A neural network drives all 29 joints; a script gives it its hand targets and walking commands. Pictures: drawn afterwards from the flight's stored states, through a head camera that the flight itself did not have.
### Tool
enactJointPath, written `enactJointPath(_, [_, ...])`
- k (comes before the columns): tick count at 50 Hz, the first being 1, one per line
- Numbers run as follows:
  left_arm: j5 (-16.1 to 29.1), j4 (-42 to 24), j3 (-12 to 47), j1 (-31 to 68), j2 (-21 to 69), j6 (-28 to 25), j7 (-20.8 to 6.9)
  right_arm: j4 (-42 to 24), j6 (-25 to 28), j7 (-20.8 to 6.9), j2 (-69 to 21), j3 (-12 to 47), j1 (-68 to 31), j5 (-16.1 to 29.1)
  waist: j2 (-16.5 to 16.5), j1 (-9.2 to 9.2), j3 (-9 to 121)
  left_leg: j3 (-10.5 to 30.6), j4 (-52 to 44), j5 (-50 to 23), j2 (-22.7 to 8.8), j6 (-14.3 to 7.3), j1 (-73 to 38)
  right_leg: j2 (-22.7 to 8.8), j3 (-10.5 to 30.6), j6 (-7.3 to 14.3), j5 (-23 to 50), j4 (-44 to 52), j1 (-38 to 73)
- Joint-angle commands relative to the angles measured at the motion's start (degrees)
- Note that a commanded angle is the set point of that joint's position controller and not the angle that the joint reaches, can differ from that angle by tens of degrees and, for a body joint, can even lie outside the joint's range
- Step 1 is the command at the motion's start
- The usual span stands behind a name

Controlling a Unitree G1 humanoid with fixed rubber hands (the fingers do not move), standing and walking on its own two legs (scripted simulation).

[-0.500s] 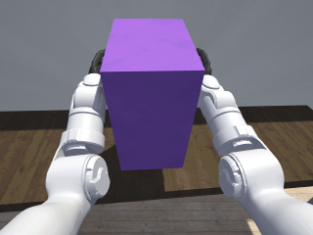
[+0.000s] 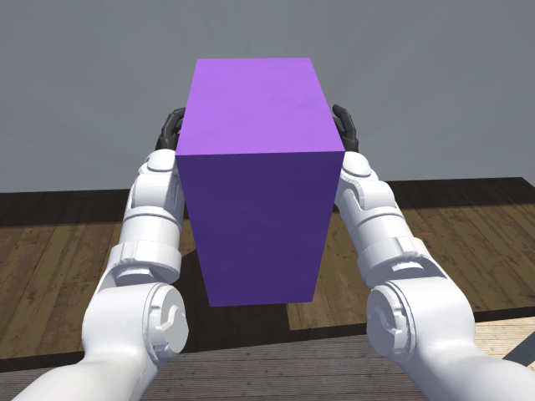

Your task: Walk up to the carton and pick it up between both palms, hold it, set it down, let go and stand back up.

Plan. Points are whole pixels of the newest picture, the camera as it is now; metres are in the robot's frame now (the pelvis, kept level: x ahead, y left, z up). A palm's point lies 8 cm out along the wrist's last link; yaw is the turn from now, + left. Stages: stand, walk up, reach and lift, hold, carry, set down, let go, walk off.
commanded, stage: set down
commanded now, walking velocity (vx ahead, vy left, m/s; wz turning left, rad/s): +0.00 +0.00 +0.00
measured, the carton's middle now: (257, 187) +0.39 -0.03 +0.17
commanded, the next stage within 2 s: none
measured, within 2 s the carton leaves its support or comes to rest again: rests again in 1.80 s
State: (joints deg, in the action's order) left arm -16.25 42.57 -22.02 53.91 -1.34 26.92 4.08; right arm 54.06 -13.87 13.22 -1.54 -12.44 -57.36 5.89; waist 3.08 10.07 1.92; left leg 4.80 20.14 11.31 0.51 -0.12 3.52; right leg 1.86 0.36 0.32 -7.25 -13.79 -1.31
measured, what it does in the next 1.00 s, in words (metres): stands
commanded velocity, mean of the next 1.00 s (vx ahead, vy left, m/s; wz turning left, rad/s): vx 0.00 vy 0.00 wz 0.00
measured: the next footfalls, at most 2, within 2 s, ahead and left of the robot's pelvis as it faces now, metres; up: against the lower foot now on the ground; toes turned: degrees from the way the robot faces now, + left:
none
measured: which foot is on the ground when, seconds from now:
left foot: down 0.00-1.00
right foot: down 0.00-1.00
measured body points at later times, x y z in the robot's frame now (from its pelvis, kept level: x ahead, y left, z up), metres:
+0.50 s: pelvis +0.00 +0.00 +0.00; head -0.03 +0.03 +0.45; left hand +0.44 +0.08 +0.17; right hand +0.40 -0.17 +0.19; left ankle +0.00 +0.12 -0.75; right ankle +0.01 -0.12 -0.75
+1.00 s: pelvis +0.00 +0.00 +0.00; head -0.03 +0.03 +0.45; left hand +0.44 +0.08 +0.15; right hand +0.39 -0.17 +0.17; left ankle +0.00 +0.12 -0.75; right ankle +0.01 -0.12 -0.75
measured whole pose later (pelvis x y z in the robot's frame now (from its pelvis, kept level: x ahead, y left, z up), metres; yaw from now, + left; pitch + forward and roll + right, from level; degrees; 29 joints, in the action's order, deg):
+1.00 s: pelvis +0.00 +0.00 +0.00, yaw -1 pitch -2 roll -1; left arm -16.6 50.5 -22.7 50.3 0.4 16.3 5.1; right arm 52.7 -6.8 10.1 -5.8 -21.4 -50.2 -6.0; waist 2.4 8.4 2.5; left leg 3.2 18.9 10.4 0.3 -0.1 6.2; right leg 1.6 0.2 0.5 -6.8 -14.4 -5.3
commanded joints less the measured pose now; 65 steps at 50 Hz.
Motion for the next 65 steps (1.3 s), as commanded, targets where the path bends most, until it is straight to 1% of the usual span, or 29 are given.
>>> enactJointPath(1, [7.1,-9.0,19.6,45.4,36.5,-4.5,-7.7,-16.7,4.0,-7.8,-31.7,13.9,-46.0,3.0,-7.3,-0.75,28.7,-3.5,0.6,-16.7,1.9,5.0,-10.9,1.7,-4.8,-3.2,19.9,-1.9,4.3])
enactJointPath(2, [7.8,-11.3,21.2,45.8,37.2,-4.9,-7.4,-16.4,4.3,-7.9,-32.6,14.1,-45.8,3.0,-7.5,-0.14,30.1,-3.3,0.9,-18.0,1.7,5.3,-12.2,2.0,-5.1,-3.1,20.1,-2.2,3.9])
enactJointPath(3, [7.7,-10.4,21.0,45.6,37.6,-5.0,-7.2,-17.1,4.3,-8.1,-32.0,14.0,-46.4,2.8,-6.7,-0.38,30.0,-3.3,1.0,-17.8,1.5,5.4,-11.8,2.2,-5.5,-3.0,19.5,-2.0,4.1])
enactJointPath(5, [7.3,-9.6,20.9,45.2,37.5,-5.0,-7.1,-14.7,4.2,-8.2,-31.2,12.2,-44.6,1.8,-7.8,0.73,29.7,-3.2,0.7,-16.6,1.5,5.6,-11.9,2.2,-5.3,-3.0,18.7,-1.9,2.9])
enactJointPath(7, [6.6,-7.6,20.3,43.3,37.5,-5.1,-7.2,-14.5,4.2,-8.6,-31.3,12.4,-43.7,1.2,-7.7,-0.21,28.3,-3.3,0.4,-15.7,1.7,5.4,-10.5,1.6,-5.2,-2.9,18.6,-1.7,3.2])
enactJointPath(9, [7.4,-8.6,20.7,45.0,37.8,-6.0,-7.2,-14.4,4.4,-8.8,-32.0,12.0,-44.4,0.8,-7.2,-0.04,30.0,-3.1,0.8,-16.3,1.4,5.3,-11.5,1.8,-5.1,-3.0,19.8,-2.3,2.6])
enactJointPath(11, [6.4,-5.1,18.8,42.8,36.8,-6.1,-7.5,-11.6,4.1,-9.0,-30.9,10.2,-41.6,-0.6,-5.5,0.32,26.8,-3.3,-0.3,-13.9,1.4,4.9,-8.9,1.7,-4.9,-3.3,19.1,-1.6,3.1])
enactJointPath(15, [6.8,-4.8,18.6,43.6,36.6,-7.3,-7.9,-12.1,4.9,-9.1,-32.2,10.3,-41.6,-0.4,-6.4,-0.43,27.9,-3.6,-0.3,-14.9,1.8,4.8,-9.1,1.3,-4.4,-3.6,21.7,-2.5,4.7])
enactJointPath(17, [6.5,-4.4,18.9,42.8,37.2,-8.0,-8.0,-11.3,5.5,-9.2,-32.0,8.7,-40.4,-1.6,-7.7,0.52,27.7,-3.6,-0.1,-15.0,1.8,5.0,-8.5,1.2,-4.5,-3.2,21.8,-2.2,4.6])
enactJointPath(19, [6.8,-4.3,18.7,42.4,36.9,-8.5,-7.8,-12.8,5.9,-9.3,-32.9,9.8,-40.7,-1.7,-5.6,-0.13,28.6,-3.7,-0.2,-14.7,1.8,4.9,-8.5,1.3,-4.3,-3.4,22.8,-2.6,4.7])
enactJointPath(20, [6.5,-3.1,18.4,42.9,37.3,-8.9,-8.0,-11.4,5.8,-9.3,-32.5,8.8,-40.3,-2.5,-6.4,0.31,27.4,-3.9,-0.7,-13.7,1.7,4.9,-8.0,1.1,-4.5,-3.3,22.0,-2.4,4.7])
enactJointPath(21, [6.9,-4.4,18.8,43.2,36.9,-9.3,-7.9,-12.6,6.1,-9.7,-33.1,10.1,-40.6,-2.0,-5.9,-0.69,29.1,-3.7,-0.3,-15.1,1.7,4.7,-8.3,1.1,-4.2,-3.4,23.0,-3.0,4.9])
enactJointPath(23, [7.0,-4.7,19.7,42.9,37.8,-9.8,-7.8,-12.2,6.5,-9.8,-33.7,10.7,-39.3,-2.7,-5.7,0.16,30.0,-3.4,0.0,-16.0,1.8,5.0,-8.9,1.2,-4.7,-3.6,24.3,-2.8,6.0])
enactJointPath(26, [6.9,-5.2,19.5,43.5,37.9,-10.6,-7.8,-13.5,7.1,-9.8,-34.4,10.7,-39.9,-3.3,-6.0,-0.68,30.4,-3.7,0.0,-16.2,1.8,4.7,-8.2,1.2,-4.3,-3.7,25.3,-3.3,6.3])
enactJointPath(31, [6.5,-3.0,18.5,41.0,37.4,-11.1,-7.8,-14.0,7.7,-10.0,-34.3,10.5,-39.4,-4.2,-4.8,-1.36,29.3,-4.0,-0.7,-14.3,1.9,4.1,-6.0,0.8,-3.8,-3.9,24.8,-3.5,6.9])
enactJointPath(33, [5.5,-2.6,17.6,40.3,37.1,-11.5,-8.0,-13.6,7.9,-10.2,-34.3,10.3,-38.8,-4.8,-5.8,-1.87,29.0,-4.1,-1.4,-12.7,1.8,4.1,-5.9,0.4,-3.9,-3.8,23.6,-3.3,7.1])
enactJointPath(37, [5.8,-2.0,18.3,41.3,37.5,-12.3,-8.2,-12.4,8.8,-10.6,-34.4,9.1,-37.9,-6.6,-5.1,-0.69,29.0,-4.2,-1.5,-11.9,1.8,4.2,-6.7,0.5,-4.5,-3.9,22.7,-3.3,6.0])
enactJointPath(38, [5.1,-1.1,16.9,40.2,36.8,-12.6,-8.2,-12.6,9.0,-10.8,-34.4,8.4,-37.9,-7.1,-4.0,-1.25,28.5,-4.3,-1.7,-11.1,1.7,3.7,-6.1,0.5,-4.3,-3.9,22.1,-3.0,5.5])
enactJointPath(44, [5.0,-1.6,17.7,39.4,37.6,-14.1,-8.3,-11.6,10.5,-11.1,-34.8,7.2,-35.1,-9.1,-5.6,-1.22,29.6,-4.8,-1.5,-13.2,1.5,4.2,-7.1,0.6,-4.7,-3.6,22.4,-2.9,6.0])
enactJointPath(47, [3.7,0.7,16.3,38.8,36.2,-14.3,-8.4,-10.5,10.5,-11.5,-34.4,6.4,-35.2,-10.4,-5.5,-1.18,26.8,-4.9,-2.2,-10.5,1.3,4.1,-6.4,0.6,-4.7,-3.5,19.3,-2.5,5.3])
enactJointPath(48, [3.8,0.3,15.8,39.4,35.9,-14.6,-8.4,-10.4,10.7,-11.6,-35.0,5.9,-34.8,-10.7,-5.1,-1.79,26.5,-5.2,-2.5,-9.9,1.3,3.6,-5.8,0.5,-4.5,-3.6,19.4,-2.8,6.1])
enactJointPath(51, [3.5,0.8,16.0,39.0,36.9,-15.3,-8.4,-9.4,11.4,-11.9,-34.7,5.4,-33.9,-11.7,-5.2,-1.10,26.5,-5.0,-2.7,-10.0,1.4,3.9,-5.3,0.2,-4.7,-3.6,20.4,-3.0,6.2])
enactJointPath(52, [3.3,1.0,15.5,38.9,36.7,-15.3,-8.5,-10.2,11.6,-12.2,-34.6,5.0,-34.8,-12.3,-5.3,-1.94,26.4,-5.3,-2.6,-10.3,1.3,3.8,-5.8,0.3,-4.4,-3.5,19.7,-2.6,5.8])
enactJointPath(55, [2.8,0.6,15.9,37.5,37.2,-15.7,-8.2,-10.2,12.7,-12.5,-34.2,5.1,-33.6,-12.5,-6.9,-2.01,27.4,-5.5,-2.4,-12.3,1.1,4.3,-7.2,0.4,-5.1,-3.4,20.6,-2.9,5.7])
enactJointPath(58, [3.2,-1.3,16.9,37.3,37.5,-16.5,-8.2,-9.6,13.0,-12.8,-34.8,5.3,-31.3,-13.4,-5.7,-1.54,28.4,-5.5,-2.0,-13.8,1.0,4.3,-7.5,0.8,-5.1,-3.2,21.4,-3.2,5.6])
enactJointPath(61, [2.2,0.4,15.8,34.7,37.1,-16.3,-8.3,-11.8,13.3,-12.7,-34.4,6.1,-31.5,-13.6,-4.2,-2.25,26.8,-5.7,-2.3,-12.9,1.1,3.7,-5.5,0.4,-5.1,-3.6,23.0,-3.3,7.3])
enactJointPath(62, [2.6,-0.5,16.3,34.5,37.6,-16.5,-8.4,-11.8,13.7,-12.7,-34.4,5.9,-30.9,-13.8,-4.2,-1.70,26.9,-5.7,-2.0,-14.3,1.2,4.2,-5.9,0.6,-5.2,-3.6,24.4,-3.6,7.7])
enactJointPath(64, [2.4,-1.0,16.2,34.6,37.2,-16.6,-8.5,-11.7,13.9,-12.8,-35.2,6.8,-30.4,-13.6,-5.5,-2.60,27.3,-5.9,-1.9,-14.7,1.2,4.0,-6.6,0.3,-5.0,-3.6,24.7,-3.7,7.7])
enactJointPath(65, [2.8,-2.6,17.4,34.9,37.3,-16.8,-8.4,-11.6,14.3,-12.8,-34.6,6.2,-29.8,-14.0,-5.7,-1.65,28.7,-5.9,-1.6,-15.2,1.2,4.2,-7.6,0.6,-5.2,-3.7,25.3,-4.0,6.8])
